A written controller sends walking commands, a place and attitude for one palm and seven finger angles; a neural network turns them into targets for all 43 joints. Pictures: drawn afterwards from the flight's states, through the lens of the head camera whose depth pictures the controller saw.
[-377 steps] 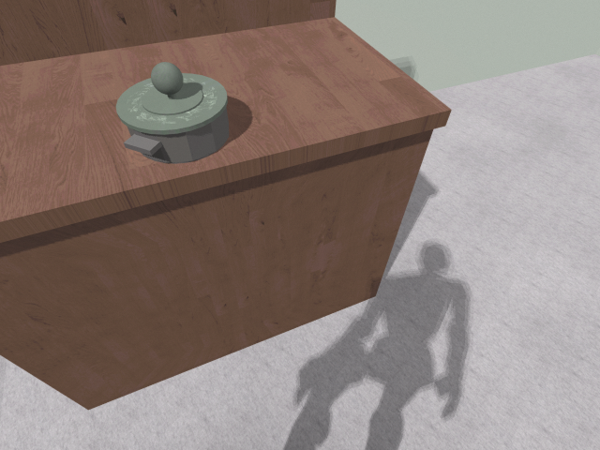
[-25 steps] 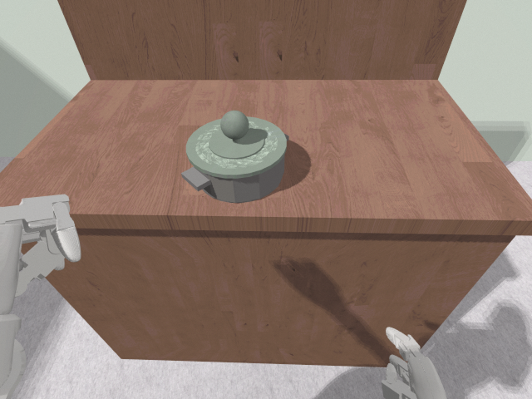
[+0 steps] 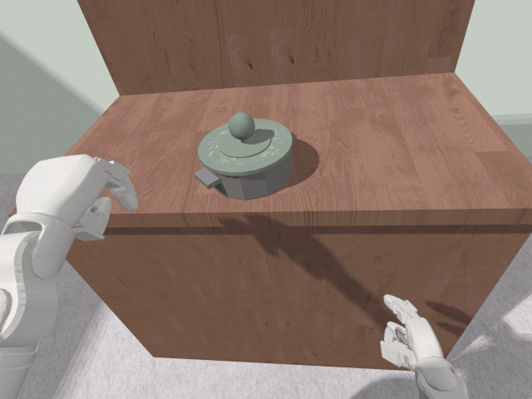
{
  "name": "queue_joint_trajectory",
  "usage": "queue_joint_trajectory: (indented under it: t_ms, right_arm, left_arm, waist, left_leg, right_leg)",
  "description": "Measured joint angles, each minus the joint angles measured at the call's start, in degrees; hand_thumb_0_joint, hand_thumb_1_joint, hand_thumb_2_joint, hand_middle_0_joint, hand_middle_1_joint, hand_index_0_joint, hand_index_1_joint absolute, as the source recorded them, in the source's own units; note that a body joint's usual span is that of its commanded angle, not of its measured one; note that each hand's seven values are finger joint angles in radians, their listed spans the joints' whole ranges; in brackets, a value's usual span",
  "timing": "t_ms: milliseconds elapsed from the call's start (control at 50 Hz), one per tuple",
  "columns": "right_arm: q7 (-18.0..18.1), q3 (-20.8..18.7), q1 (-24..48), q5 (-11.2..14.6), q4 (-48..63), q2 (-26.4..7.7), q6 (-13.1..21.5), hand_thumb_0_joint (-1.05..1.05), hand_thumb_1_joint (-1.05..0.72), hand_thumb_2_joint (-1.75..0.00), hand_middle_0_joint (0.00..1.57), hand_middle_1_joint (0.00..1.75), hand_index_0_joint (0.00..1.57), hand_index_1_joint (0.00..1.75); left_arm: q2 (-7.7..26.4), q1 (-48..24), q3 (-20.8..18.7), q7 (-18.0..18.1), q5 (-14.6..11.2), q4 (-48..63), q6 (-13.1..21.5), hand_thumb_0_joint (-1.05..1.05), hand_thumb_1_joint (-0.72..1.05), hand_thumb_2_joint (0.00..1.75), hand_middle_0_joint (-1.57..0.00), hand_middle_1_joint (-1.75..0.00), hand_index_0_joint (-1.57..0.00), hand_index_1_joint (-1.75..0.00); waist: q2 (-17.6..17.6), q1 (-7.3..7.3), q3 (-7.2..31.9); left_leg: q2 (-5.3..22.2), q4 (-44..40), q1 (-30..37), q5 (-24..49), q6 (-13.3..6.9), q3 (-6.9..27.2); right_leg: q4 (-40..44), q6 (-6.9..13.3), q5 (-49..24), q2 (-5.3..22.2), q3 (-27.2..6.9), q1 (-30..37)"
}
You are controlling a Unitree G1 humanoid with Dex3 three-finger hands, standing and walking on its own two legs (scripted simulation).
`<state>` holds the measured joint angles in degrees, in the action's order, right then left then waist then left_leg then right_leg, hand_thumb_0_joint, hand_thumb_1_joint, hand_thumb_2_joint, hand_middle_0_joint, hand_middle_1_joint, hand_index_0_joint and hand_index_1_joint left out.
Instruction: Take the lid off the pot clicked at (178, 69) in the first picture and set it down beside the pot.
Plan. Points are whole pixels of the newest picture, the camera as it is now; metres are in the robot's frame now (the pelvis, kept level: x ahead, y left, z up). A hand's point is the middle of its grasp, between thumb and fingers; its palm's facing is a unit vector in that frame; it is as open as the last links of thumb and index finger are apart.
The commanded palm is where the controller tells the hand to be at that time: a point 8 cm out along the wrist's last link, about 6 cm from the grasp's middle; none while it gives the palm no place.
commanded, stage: reach forward and open the fingers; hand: left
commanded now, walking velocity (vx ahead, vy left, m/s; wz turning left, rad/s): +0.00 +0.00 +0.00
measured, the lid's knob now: (241, 126) +0.54 +0.14 +0.17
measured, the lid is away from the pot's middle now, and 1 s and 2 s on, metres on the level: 0.00 0.00 0.00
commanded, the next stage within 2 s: move the open hand above the knob in 1.04 s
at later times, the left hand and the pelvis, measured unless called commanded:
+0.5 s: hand (113, 175) +0.30 +0.24 +0.24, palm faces +0.02 +0.00 -1.00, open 9.8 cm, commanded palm +0.26 +0.24 +0.31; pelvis -0.02 +0.00 +0.00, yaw -1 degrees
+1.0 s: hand (109, 159) +0.32 +0.25 +0.25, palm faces +0.04 -0.02 -1.00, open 10.2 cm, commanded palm +0.27 +0.25 +0.32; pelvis -0.01 +0.01 +0.00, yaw +0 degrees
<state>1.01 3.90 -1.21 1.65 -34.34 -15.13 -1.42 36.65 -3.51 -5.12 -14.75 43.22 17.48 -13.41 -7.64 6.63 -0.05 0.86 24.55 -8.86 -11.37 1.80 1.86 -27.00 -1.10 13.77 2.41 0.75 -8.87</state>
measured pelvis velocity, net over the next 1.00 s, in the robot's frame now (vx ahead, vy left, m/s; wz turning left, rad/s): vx -0.01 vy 0.01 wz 0.00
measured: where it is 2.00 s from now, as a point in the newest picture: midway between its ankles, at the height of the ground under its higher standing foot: outside the picture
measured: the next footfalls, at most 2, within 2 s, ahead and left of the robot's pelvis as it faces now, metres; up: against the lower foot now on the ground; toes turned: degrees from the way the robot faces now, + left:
none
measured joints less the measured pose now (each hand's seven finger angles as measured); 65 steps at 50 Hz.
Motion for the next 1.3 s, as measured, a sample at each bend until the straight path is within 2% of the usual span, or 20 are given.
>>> queue_joint_trajectory:
  t_ms: [200, 320, 420, 680, 1200, 1300]
  right_arm:
    - [-0.10, -0.88, -3.41, 0.52, -0.42, -2.34, 0.40, 0.01, -0.90, -0.90, 0.20, 0.29, 0.20, 0.30]
    - [0.28, -1.49, -4.89, 0.83, -0.84, -2.92, 0.98, 0.01, -0.90, -0.90, 0.20, 0.29, 0.20, 0.30]
    - [0.17, -1.63, -5.44, 1.05, -0.65, -2.78, 1.35, 0.01, -0.90, -0.90, 0.20, 0.29, 0.20, 0.30]
    - [-0.43, -1.05, -4.14, 1.58, 0.03, -1.98, 0.80, 0.01, -0.90, -0.90, 0.20, 0.29, 0.20, 0.30]
    - [-0.74, -0.15, -3.28, 1.84, 0.27, -1.50, -0.83, 0.01, -0.90, -0.90, 0.20, 0.29, 0.20, 0.30]
    - [-0.41, -0.02, -3.14, 1.94, -0.30, -1.46, -0.71, 0.01, -0.90, -0.90, 0.20, 0.29, 0.20, 0.30]
  left_arm:
    - [3.18, -6.43, 0.53, -8.11, -0.57, -4.99, 2.08, 0.00, -0.11, 1.54, -1.06, -0.42, -1.07, -0.42]
    - [3.85, -10.98, 1.38, -10.31, -0.69, -8.26, 3.46, 0.00, -0.31, 1.65, -0.99, -0.23, -1.00, -0.23]
    - [4.02, -14.14, 1.62, -11.09, -0.84, -10.07, 3.88, 0.00, -0.40, 1.70, -0.95, -0.14, -0.96, -0.14]
    - [3.45, -23.09, 3.85, -11.80, 0.45, -14.58, 2.50, 0.00, -0.45, 1.73, -0.91, -0.09, -0.91, -0.09]
    - [3.80, -23.67, 4.69, -13.75, 0.01, -13.02, -0.59, 0.00, -0.45, 1.74, -0.89, -0.09, -0.90, -0.08]
    - [2.73, -26.65, 6.95, -13.48, 0.38, -15.17, -0.94, 0.00, -0.45, 1.74, -0.89, -0.09, -0.90, -0.08]
  waist:
    - [-0.61, -1.01, 0.08]
    - [-0.59, -1.64, -0.29]
    - [-0.54, -2.07, -0.20]
    - [-0.12, -1.95, 0.20]
    - [0.59, -1.58, 0.34]
    - [0.73, -1.43, 0.30]
  left_leg:
    - [0.20, 0.03, -1.53, 0.73, 0.09, 0.03]
    - [-0.01, 0.15, -2.39, 1.11, -0.06, -0.17]
    - [-0.19, 0.39, -2.99, 1.21, -0.20, -0.50]
    - [-0.89, 1.49, -4.40, 1.03, -0.68, -0.85]
    - [-1.41, 3.04, -5.56, -0.26, -1.16, -0.44]
    - [-1.52, 3.18, -5.74, -0.32, -1.12, -0.05]
  right_leg:
    - [-0.24, 0.17, -0.62, -0.22, -0.01, -1.65]
    - [-0.88, 0.09, -0.80, -0.03, -0.26, -2.82]
    - [-1.37, -0.05, -0.86, 0.14, -0.62, -3.64]
    - [-2.49, -0.57, -0.65, 0.83, -1.04, -5.09]
    - [-2.94, -1.00, 0.27, 1.34, -0.62, -5.47]
    - [-3.00, -0.94, 0.44, 1.45, -0.23, -5.44]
